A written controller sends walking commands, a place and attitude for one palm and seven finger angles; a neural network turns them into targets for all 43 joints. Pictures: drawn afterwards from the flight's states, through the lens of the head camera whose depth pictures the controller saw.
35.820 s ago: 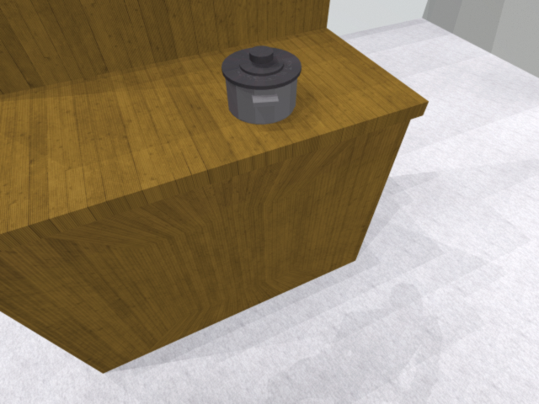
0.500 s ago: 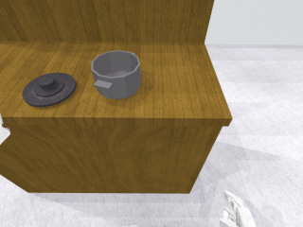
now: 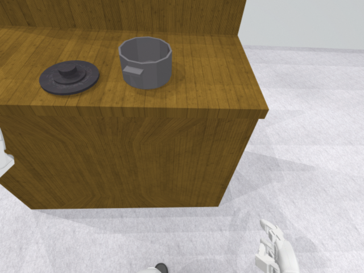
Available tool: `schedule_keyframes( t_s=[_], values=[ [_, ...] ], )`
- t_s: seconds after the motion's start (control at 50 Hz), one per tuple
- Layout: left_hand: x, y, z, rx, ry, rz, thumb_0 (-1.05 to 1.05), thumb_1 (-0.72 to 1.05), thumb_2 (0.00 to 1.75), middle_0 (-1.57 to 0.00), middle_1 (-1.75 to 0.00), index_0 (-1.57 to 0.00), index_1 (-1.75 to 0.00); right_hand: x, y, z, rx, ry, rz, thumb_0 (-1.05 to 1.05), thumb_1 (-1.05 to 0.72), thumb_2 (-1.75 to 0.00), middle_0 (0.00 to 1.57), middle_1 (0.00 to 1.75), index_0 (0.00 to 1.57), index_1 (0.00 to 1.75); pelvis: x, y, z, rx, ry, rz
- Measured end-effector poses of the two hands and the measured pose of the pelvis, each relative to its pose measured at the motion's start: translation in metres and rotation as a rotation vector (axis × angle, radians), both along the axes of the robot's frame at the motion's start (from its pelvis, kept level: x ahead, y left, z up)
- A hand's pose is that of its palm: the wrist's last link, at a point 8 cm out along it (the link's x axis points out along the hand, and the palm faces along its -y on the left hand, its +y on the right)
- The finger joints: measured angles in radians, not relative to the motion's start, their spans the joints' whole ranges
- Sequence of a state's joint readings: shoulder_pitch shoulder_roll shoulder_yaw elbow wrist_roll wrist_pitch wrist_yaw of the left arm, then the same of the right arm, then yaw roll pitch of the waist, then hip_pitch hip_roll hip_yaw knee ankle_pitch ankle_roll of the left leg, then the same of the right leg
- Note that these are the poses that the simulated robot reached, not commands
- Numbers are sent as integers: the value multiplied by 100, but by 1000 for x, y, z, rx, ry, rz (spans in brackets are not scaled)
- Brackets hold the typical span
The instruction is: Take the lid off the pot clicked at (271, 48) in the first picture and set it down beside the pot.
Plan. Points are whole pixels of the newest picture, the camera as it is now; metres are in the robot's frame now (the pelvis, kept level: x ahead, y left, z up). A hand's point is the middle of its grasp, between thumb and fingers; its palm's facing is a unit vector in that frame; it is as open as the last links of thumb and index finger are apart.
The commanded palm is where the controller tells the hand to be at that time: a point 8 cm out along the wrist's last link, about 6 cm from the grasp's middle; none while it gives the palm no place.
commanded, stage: stop stepping back and stand still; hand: left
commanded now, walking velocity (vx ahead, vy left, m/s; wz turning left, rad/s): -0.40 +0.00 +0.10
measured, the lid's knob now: (67, 69) +0.63 +0.39 +0.08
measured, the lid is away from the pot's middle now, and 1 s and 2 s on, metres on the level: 0.24 0.24 0.24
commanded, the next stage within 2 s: none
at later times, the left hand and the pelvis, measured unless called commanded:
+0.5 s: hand out of the picture +0.09 +0.27 +0.27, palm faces +0.49 -0.79 -0.38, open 7.4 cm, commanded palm +0.04 +0.32 +0.26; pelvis -0.08 +0.03 +0.00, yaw +2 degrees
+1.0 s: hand (30, 237) +0.17 +0.29 +0.04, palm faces +0.18 -0.86 -0.47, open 7.4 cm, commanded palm none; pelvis -0.06 +0.05 +0.00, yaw +4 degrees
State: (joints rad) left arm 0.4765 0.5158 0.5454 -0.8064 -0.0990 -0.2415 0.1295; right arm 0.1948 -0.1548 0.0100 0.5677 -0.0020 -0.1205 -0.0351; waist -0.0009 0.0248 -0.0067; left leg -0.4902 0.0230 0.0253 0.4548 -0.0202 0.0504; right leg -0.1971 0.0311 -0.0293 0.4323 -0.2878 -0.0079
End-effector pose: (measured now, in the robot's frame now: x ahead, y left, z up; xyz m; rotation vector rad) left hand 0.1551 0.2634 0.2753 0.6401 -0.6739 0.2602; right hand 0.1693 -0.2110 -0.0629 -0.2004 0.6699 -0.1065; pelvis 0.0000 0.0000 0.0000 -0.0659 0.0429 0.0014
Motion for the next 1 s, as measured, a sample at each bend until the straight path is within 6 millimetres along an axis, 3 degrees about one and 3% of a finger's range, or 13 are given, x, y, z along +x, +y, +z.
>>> schedule_keyframes(
  t_s=[0.08, 0.22, 0.36, 0.46, 0.52, 0.68, 0.78, 0.86, 0.88, 0.92, 0.96, 1.0],
  values=[
    [-23, 0, -7, -35, -1, -20, 0, 89, 89, -21, -30, -21, -31, -32, -8, -8, 7, 25, -24, 1, -90, -90, 20, 30, 21, 30, -22, 2, 0, -1, -34, 13],
    [-52, 33, -35, -187, 25, 26, 1, 89, 89, -22, -30, -21, -31, -86, -25, 1, -89, 13, -121, 1, -90, -90, 20, 30, 20, 30, -48, 20, -9, 10, -26, 36],
    [-87, 40, -18, -114, -6, 47, 1, 89, 89, -21, -30, -21, -31, -120, -2, 10, -68, 20, -91, 1, -90, -90, 20, 30, 20, 30, -76, 24, 1, 44, -39, 17],
    [-102, 37, -4, -71, -46, 52, 1, 89, 89, -21, -30, -21, -31, -123, 13, -5, -23, 42, -43, 1, -90, -90, 20, 30, 20, 30, -84, 29, 1, 26, -51, 31],
    [-105, 46, -4, -89, -60, 62, 0, 89, 89, -21, -30, -21, -31, -121, 19, -10, -17, 66, -43, 1, -90, -90, 20, 30, 20, 30, -84, 36, 1, 24, -58, 31],
    [-84, 80, -27, -223, -11, 106, 0, 89, 90, -21, -30, -21, -31, -109, 42, -4, -12, 23, -56, 1, -90, -90, 20, 30, 20, 30, -79, 56, 0, 35, -72, 30],
    [-73, 72, -21, -177, 53, 94, 1, 89, 90, -21, -30, -21, -31, -99, 58, 7, 16, 39, 4, 1, -90, -90, 20, 30, 20, 30, -69, 51, 12, 32, -45, 41],
    [-69, 55, -16, -66, 82, 73, 1, 89, 90, -21, -30, -21, -31, -81, 58, 2, 23, 47, 42, 1, -90, -90, 20, 30, 20, 30, -59, 44, 9, 45, -35, 34],
    [-63, 53, -23, -51, 96, 60, 1, 89, 90, -21, -30, -21, -31, -75, 55, -3, 33, 41, 58, 1, -90, -90, 20, 30, 21, 30, -57, 43, 6, 51, -25, 40],
    [-38, 60, -66, -105, 275, 82, 0, 89, 90, -21, -30, -20, -31, -65, 44, -20, 40, 69, 88, 1, -90, -90, 20, 30, 21, 30, -57, 45, 2, 47, -13, 59],
    [-16, 69, -134, -217, 565, 154, -1, 90, 90, -20, -30, -20, -30, -59, 28, -35, 39, 115, 71, 1, -90, -90, 21, 30, 21, 30, -57, 47, -1, 46, -5, 70],
    [-13, 70, -209, -313, 871, 228, -1, 90, 90, -20, -30, -20, -30, -59, 11, -45, 29, 151, 33, 1, -90, -90, 21, 30, 21, 30, -57, 46, -4, 53, -8, 72]
  ],
)
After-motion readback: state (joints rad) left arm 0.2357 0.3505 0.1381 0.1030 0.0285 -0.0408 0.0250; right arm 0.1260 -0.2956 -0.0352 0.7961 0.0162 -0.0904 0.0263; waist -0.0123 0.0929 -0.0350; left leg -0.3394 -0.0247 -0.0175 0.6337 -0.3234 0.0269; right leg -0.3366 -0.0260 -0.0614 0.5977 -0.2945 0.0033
